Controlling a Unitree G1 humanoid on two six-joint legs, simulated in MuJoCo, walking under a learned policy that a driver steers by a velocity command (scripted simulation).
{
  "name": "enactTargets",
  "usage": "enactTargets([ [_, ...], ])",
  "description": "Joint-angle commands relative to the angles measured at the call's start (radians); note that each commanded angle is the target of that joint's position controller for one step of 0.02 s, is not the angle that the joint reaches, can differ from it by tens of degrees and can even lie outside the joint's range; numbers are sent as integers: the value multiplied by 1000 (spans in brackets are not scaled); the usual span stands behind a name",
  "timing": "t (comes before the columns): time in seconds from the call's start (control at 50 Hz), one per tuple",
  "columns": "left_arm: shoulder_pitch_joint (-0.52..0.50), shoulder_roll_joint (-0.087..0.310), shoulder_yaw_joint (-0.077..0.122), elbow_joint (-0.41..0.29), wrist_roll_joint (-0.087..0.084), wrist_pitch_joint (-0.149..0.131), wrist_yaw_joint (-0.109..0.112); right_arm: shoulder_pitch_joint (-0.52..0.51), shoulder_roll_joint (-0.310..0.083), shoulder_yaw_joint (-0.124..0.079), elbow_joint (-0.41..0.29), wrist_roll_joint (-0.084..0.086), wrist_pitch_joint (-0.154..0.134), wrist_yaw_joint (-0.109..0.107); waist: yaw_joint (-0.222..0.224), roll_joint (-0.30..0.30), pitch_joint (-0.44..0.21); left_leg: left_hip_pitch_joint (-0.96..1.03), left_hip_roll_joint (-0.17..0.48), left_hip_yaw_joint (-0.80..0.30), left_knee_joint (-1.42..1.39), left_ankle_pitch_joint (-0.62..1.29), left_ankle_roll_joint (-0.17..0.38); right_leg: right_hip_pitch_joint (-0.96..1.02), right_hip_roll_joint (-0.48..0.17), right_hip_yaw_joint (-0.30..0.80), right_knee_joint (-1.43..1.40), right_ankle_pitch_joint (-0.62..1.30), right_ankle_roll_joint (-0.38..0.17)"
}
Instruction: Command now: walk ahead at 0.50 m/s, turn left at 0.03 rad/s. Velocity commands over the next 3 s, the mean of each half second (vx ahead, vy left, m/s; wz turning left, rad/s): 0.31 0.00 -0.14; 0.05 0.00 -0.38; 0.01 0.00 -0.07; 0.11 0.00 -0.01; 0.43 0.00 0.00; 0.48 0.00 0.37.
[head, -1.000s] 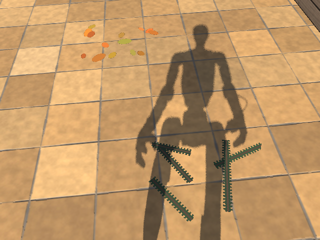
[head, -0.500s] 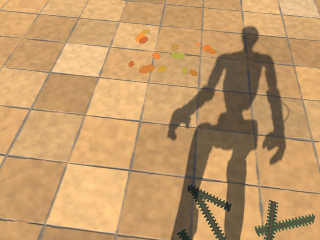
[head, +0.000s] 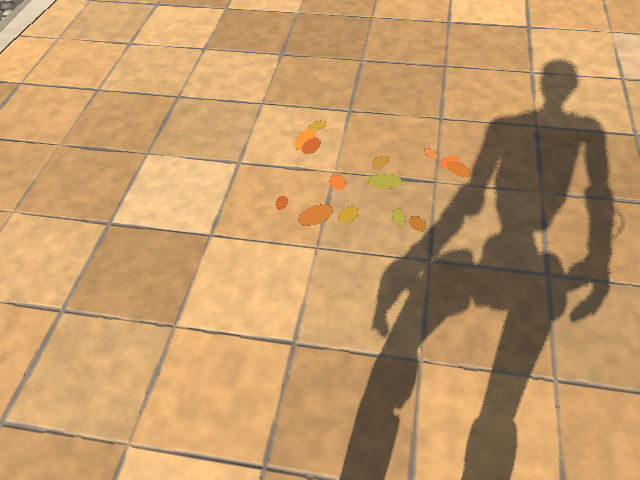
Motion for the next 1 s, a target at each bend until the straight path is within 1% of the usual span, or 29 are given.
enactTargets([
  [0.02,42,119,24,-17,-6,-19,1,-20,-47,-5,-53,-2,5,8,-11,-102,25,-119,51,25,-73,98,-31,31,-259,206,-208,201,-125],
  [0.12,110,120,23,26,-7,-17,1,-202,-18,14,-107,8,-3,11,33,-105,44,-98,35,77,-344,243,-43,76,-228,130,-200,312,-100],
  [0.16,128,112,18,44,-2,-14,6,-232,-8,19,-111,10,-8,5,40,-100,52,-51,5,99,-425,264,-34,102,-228,98,-148,502,-87],
  [0.22,133,110,13,67,3,-8,15,-202,-20,16,-95,9,-22,-10,27,-126,20,48,-36,88,-483,234,-2,154,-244,104,-29,715,-60],
  [0.26,93,122,15,66,-2,-4,23,-56,-54,2,-40,1,-39,-24,-38,-121,-34,198,-72,75,-582,240,25,175,-223,133,129,783,-30],
  [0.28,78,122,14,61,-15,-3,25,52,-82,-8,-5,-12,-57,-33,-86,-79,-91,371,-33,58,-659,431,42,112,-181,116,280,681,-6],
  [0.3,83,90,3,20,-30,-7,29,176,-160,-24,10,-33,-68,-45,-112,19,-225,632,193,-119,-572,901,81,-67,-124,89,525,279,20],
  [0.32,263,-5,-12,32,-69,10,38,163,-224,-45,-6,-7,-51,-37,-43,219,-426,870,467,-365,-511,1297,269,-281,23,53,865,-507,42],
  [0.34,210,113,21,57,-32,35,52,139,-168,-41,-31,38,-31,-32,-65,48,-428,763,407,-323,-552,1174,263,-296,-11,129,927,-477,37],
  [0.36,134,104,28,38,-18,44,47,47,-112,-24,-44,37,-26,-36,-34,36,-282,624,359,-224,-619,997,230,-329,-45,132,928,-411,44],
  [0.38,93,87,29,31,-3,53,41,-23,-61,-8,-55,31,-22,-44,-8,25,-168,496,306,-155,-681,845,190,-340,-80,119,887,-351,54],
  [0.4,68,80,34,27,10,67,32,-44,-42,-2,-56,30,-20,-55,5,49,-103,403,271,-97,-726,768,168,-326,-100,115,858,-305,67],
  [0.42,86,67,35,28,18,84,23,-51,-43,-2,-53,29,-16,-63,23,66,-87,325,248,-47,-755,712,158,-278,-101,100,854,-273,81],
  [0.48,93,46,41,16,15,117,17,-60,-64,-11,-60,19,-17,-66,49,51,-112,249,247,21,-787,586,184,-247,-89,76,858,-233,98],
  [0.56,-12,51,42,-41,23,145,5,-69,-73,-18,-61,11,-2,-70,33,86,-73,224,246,59,-841,210,177,-295,-122,56,696,-168,101],
  [0.68,-109,66,39,-116,15,153,-16,-41,-126,-41,-59,5,29,-58,-9,79,-87,263,298,85,-801,64,164,-216,-111,-4,490,-226,76],
  [0.72,-114,68,40,-136,9,148,-18,-41,-142,-50,-58,6,39,-54,-12,83,-86,278,313,91,-762,62,143,-181,-103,-16,408,-246,58],
  [0.74,-92,62,38,-136,10,141,-17,-44,-150,-53,-56,11,44,-53,2,68,-88,258,303,107,-719,75,116,-119,-91,-19,313,-208,44],
  [0.76,-49,67,39,-125,10,130,-12,-28,-147,-56,-46,10,52,-50,20,29,-87,217,283,134,-657,83,68,-36,-79,-2,185,-130,28],
  [0.78,-26,114,48,-120,18,114,-3,15,-108,-52,-35,7,62,-41,20,-120,-66,160,208,202,-497,5,-7,3,-168,158,-18,-104,4],
  [0.8,-58,252,75,-154,18,108,7,24,-6,-26,-88,20,66,-38,-6,-393,-28,-64,11,265,-310,-316,-94,24,-453,548,-109,84,-102],
  [0.82,-7,234,78,-126,24,105,19,-80,-61,-35,-89,9,84,-50,59,-239,10,-24,6,106,-143,-323,-88,-81,-461,472,-78,245,-176],
  [0.84,-46,183,62,-122,22,102,27,-62,-47,-35,-84,24,94,-47,12,-194,-5,-3,3,63,-94,-257,-82,-86,-396,373,-56,285,-174],
  [0.86,-117,145,49,-131,17,101,29,-35,-46,-35,-65,30,91,-45,-22,-174,1,3,6,45,-95,-180,-71,-79,-333,295,-57,270,-138],
  [0.88,-171,133,43,-147,12,99,33,-17,-65,-43,-49,20,85,-45,-39,-185,-21,-2,-5,45,-84,-129,-61,-34,-291,253,-46,304,-114],
  [0.9,-190,106,33,-154,5,94,35,13,-77,-47,-28,7,82,-43,-42,-183,-52,14,-12,50,-60,-108,-60,1,-273,218,-26,410,-116],
  [0.92,-179,89,25,-150,1,90,35,22,-76,-49,-20,7,82,-41,-39,-153,-83,34,-18,44,-51,-106,-62,29,-273,205,-13,474,-120],
  [0.96,-156,86,18,-132,0,81,37,18,-49,-42,-14,18,87,-42,-30,-126,-92,56,-13,32,-117,-106,-73,67,-279,197,-8,473,-122],
  [1.0,-141,92,14,-111,4,80,42,1,-30,-32,-11,20,93,-47,-11,-143,-74,95,-10,30,-231,-119,-78,75,-280,207,-8,402,-121],
])
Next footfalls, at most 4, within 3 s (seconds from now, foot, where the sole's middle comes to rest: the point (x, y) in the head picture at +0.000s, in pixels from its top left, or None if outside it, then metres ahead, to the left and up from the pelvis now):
0.28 left None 0.32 0.11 -0.78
0.78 right None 0.21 -0.09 -0.78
1.16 left None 0.26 0.12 -0.78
2.48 left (384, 425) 0.61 -0.07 -0.78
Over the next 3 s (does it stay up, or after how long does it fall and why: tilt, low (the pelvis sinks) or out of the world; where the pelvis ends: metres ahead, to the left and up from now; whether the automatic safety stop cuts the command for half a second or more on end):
stays up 0.71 -0.18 -0.02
